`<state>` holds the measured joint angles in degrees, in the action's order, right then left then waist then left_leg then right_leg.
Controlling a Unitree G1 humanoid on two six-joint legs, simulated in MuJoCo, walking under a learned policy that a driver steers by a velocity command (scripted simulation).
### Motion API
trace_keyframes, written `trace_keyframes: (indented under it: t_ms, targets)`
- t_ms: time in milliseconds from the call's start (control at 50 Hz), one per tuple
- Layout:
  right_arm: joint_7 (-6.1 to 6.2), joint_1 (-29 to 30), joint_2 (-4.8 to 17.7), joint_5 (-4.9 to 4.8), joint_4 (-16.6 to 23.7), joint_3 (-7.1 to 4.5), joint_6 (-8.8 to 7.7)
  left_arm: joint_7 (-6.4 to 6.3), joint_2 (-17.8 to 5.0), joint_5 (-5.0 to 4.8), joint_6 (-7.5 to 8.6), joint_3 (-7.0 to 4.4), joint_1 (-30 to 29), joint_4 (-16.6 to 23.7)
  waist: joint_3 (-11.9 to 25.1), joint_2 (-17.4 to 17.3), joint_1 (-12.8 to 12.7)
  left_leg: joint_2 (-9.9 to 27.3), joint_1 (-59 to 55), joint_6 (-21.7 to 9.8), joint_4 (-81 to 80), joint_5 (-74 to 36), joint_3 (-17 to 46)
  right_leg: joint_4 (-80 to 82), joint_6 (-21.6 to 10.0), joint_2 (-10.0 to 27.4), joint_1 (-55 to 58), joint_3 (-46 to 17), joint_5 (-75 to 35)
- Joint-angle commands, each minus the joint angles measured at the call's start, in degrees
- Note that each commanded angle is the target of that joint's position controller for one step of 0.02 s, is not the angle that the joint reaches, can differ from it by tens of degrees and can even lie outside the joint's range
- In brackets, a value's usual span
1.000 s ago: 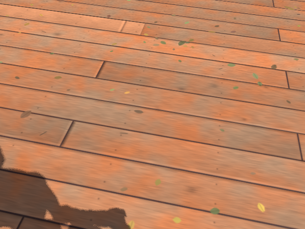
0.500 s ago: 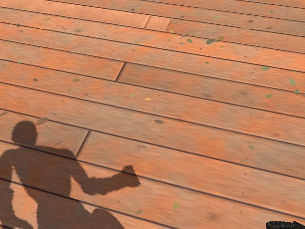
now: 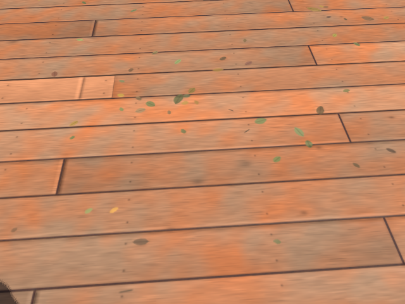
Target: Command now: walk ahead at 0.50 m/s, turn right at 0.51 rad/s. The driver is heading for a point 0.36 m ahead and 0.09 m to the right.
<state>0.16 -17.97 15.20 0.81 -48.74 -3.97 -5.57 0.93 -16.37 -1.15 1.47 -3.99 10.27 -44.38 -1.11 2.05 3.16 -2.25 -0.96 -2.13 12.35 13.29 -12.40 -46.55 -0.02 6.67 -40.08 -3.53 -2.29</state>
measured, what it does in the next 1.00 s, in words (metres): walks ahead: right foot, then left foot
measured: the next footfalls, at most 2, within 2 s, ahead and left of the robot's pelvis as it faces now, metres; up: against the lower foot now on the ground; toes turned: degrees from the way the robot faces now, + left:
right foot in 0.18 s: +0.29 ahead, -0.16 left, +0.00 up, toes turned -11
left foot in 0.62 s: +0.48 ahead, +0.03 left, +0.00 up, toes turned -13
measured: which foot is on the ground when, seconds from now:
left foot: down 0.00-0.20, up 0.22-0.60, down 0.62-1.00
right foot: up 0.00-0.16, down 0.18-1.00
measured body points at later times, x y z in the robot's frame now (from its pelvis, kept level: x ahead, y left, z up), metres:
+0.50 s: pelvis +0.25 -0.06 +0.00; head +0.29 -0.09 +0.45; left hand +0.41 +0.18 -0.10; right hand +0.36 -0.36 -0.11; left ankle +0.42 +0.08 -0.69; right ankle +0.23 -0.13 -0.74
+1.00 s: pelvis +0.36 -0.05 -0.01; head +0.38 -0.05 +0.44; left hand +0.47 +0.20 -0.15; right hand +0.46 -0.32 -0.13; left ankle +0.44 +0.04 -0.74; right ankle +0.25 -0.15 -0.74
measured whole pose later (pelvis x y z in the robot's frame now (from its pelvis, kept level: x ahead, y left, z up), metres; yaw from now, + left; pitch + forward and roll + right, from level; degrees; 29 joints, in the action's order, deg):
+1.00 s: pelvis +0.36 -0.05 -0.01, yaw -14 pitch +0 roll +0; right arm 0.2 -4.0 12.9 0.1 -50.7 -1.9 -1.4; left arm -1.7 -14.0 0.4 -1.1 -2.4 14.1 -54.5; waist -1.5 -0.2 -0.9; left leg -0.7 20.2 -1.7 30.4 10.3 -1.4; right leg -28.8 -0.1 -0.7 -6.2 -2.2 22.7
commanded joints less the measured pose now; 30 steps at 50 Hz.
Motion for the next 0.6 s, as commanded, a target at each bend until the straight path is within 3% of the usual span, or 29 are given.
trace_keyframes:
  t_ms: [20, 80, 120, 140, 160, 180, 200, 220, 240, 260, 280, 300, 360, 440, 520, 580, 600]
  targets:
    - [0.52, 1.1, 9.8, -0.63, 2.9, -2.37, 0.08, 1.25, -1.3, 0.03, 0.82, 0.38, -7.0, 5.9, -5.6, -2.7, 1.2, 18.1, 1.2, -7.6, -6.1, -14.3, 3.9, 6.0, -0.9, 0.5, -1.8, 2.4, -1.2]
    - [0.47, -0.4, 10.8, -1.51, 1.9, -2.85, 1.6, 2.29, -1.7, -0.08, 0.82, 0.44, -9.9, 8.5, -6.0, -3.4, 1.6, 19.5, -5.0, -6.8, -2.3, -20.7, 2.2, 9.4, -2.7, -0.6, -2.6, 5.1, 5.0]
    - [0.69, 0.8, 12.4, -1.96, 2.1, -3.26, 2.39, 2.62, -3.2, -0.12, 0.6, -0.3, -8.2, 9.5, -3.1, -5.5, -0.6, 19.4, -6.7, -5.5, 4.3, -39.3, 0.3, 10.1, -4.8, -3.9, 3.3, 8.5, 10.8]
    - [0.87, 1.5, 13.2, -2.23, 2.4, -3.46, 2.81, 2.55, -4.7, -0.19, 0.38, -1.13, -4.7, 9.1, -0.1, -6.8, -2.9, 19.1, -6.8, -4.8, 10.5, -49.7, -0.4, 9.8, -6.1, -6.3, 8.9, 10.2, 13.7]
    - [0.98, 2.5, 13.5, -2.52, 2.6, -3.43, 3.24, 2.24, -7.1, -0.39, 0.26, -2.57, 2.4, 7.7, 4.0, -6.7, -7.3, 17.7, -4.5, -3.6, 20.7, -54.6, -1.7, 11.8, -7.9, -9.1, 18.8, 11.3, 13.5]
    - [1.17, 2.8, 12.4, -2.43, 3.0, -2.81, 3.11, 1.33, -11.0, -0.44, -0.08, -4.71, 12.5, 5.1, 9.2, -4.7, -12.4, 15.3, 4.7, -1.2, 35.1, -47.5, -2.5, 15.4, -10.4, -10.1, 35.5, 8.5, 10.2]
    - [0.75, -1.5, 5.0, 0.25, 5.7, -0.49, 2.08, 0.19, -18.0, -0.71, -0.35, -6.28, 15.9, 4.2, 14.0, 9.8, -8.9, 7.9, 29.6, 2.7, 56.6, -2.8, -1.4, 16.0, -18.4, 4.8, 56.7, -17.3, 11.8]
    - [0.07, -0.6, 4.2, -0.53, 7.0, 0.59, -0.35, 0.54, -17.2, 0.09, 0.77, -5.26, 14.4, 6.9, 23.4, 9.4, -7.9, -0.8, 41.7, 3.9, 68.7, 22.6, 12.7, 27.0, -26.7, 14.5, 64.6, -44.9, 15.0]
    - [-0.49, 6.5, 9.4, -3.17, 7.9, -0.77, -1.63, 0.97, -12.1, 1.01, 1.5, -3.62, 12.7, 6.8, 18.5, 2.4, -10.6, 2.9, 46.0, 2.9, 69.6, 18.2, 17.1, 28.9, -22.5, 13.5, 61.1, -36.2, 5.1]
    - [-0.44, 7.2, 8.9, -3.49, 8.1, -0.51, -2.06, 0.96, -10.0, 1.11, 1.94, -2.92, 9.5, 6.6, 12.1, 1.1, -8.3, 5.5, 45.0, 2.1, 65.6, 13.7, 16.3, 27.3, -20.2, 11.6, 52.8, -25.7, -6.9]
    - [0.12, 6.7, 8.7, -2.1, 6.8, -0.64, -1.78, 0.84, -7.7, 0.63, 1.97, -2.25, 5.3, 7.0, 7.9, -2.4, -5.7, 8.2, 42.2, 2.5, 60.9, 10.7, 15.6, 26.4, -17.5, 8.6, 44.4, -17.5, -14.7]
    - [0.39, 6.1, 9.2, -1.21, 6.2, -1.06, -1.06, 0.54, -6.0, 0.83, 1.9, -1.67, 2.5, 7.6, 6.1, -1.2, -4.0, 9.4, 38.0, 2.8, 57.7, 9.0, 15.5, 27.3, -16.2, 6.7, 37.9, -13.0, -18.8]
    - [0.59, 2.5, 7.1, -0.78, 5.0, -0.84, 1.45, -0.03, -7.3, 1.58, 2.29, -1.72, 0.5, 7.5, 5.9, -0.4, -1.0, 8.7, 31.2, 4.7, 52.3, 4.6, 14.2, 30.1, -15.9, 4.3, 29.3, -6.6, -28.6]
    - [0.76, 6.6, 4.7, -0.39, 5.9, 0.21, 2.04, -1.24, -7.2, 1.25, 1.65, -1.44, 0.4, 5.7, 5.9, 2.3, -2.1, 7.3, 30.0, 5.9, 36.4, -6.7, 13.1, 29.9, -13.2, 0.8, 29.0, 0.0, -28.7]
    - [-0.29, 11.3, 5.2, -0.8, 6.5, 0.32, 1.53, -1.68, -7.1, 1.48, 0.66, -1.04, 2.3, 3.3, 6.3, 2.9, -4.9, 5.8, 26.9, 5.3, 24.9, -15.4, 13.5, 28.8, -12.1, 2.0, 32.1, -1.1, -21.6]
    - [-0.85, 12.0, 6.6, -0.22, 6.6, -0.2, 1.19, -1.54, -6.4, 1.35, 0.36, -0.61, 1.5, 1.7, 4.8, 3.4, -4.5, 5.1, 26.0, 3.2, 20.4, -11.2, 14.0, 24.8, -11.4, 3.9, 34.0, -4.2, -18.2]
    - [-0.96, 10.5, 6.9, 0.13, 6.1, -0.43, 0.98, -1.6, -6.0, 1.02, 0.24, -0.39, 0.7, 1.4, 4.8, 3.0, -3.1, 4.6, 23.4, 2.1, 16.8, -12.6, 13.6, 22.3, -10.3, 3.3, 33.8, -4.6, -15.9]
